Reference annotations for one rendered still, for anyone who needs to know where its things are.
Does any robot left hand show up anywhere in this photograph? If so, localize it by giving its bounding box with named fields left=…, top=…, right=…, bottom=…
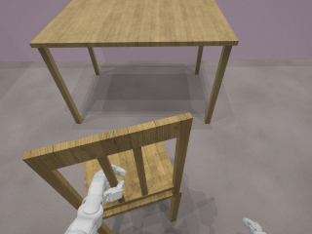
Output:
left=87, top=164, right=127, bottom=203

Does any robot left forearm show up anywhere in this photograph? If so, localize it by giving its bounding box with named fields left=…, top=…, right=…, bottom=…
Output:
left=64, top=194, right=104, bottom=234

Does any chair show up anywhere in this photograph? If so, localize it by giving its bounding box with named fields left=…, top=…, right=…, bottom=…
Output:
left=22, top=112, right=193, bottom=234

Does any table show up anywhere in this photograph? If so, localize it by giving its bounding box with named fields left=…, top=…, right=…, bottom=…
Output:
left=29, top=0, right=239, bottom=124

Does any robot right hand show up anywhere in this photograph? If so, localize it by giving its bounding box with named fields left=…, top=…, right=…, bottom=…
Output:
left=243, top=217, right=266, bottom=234

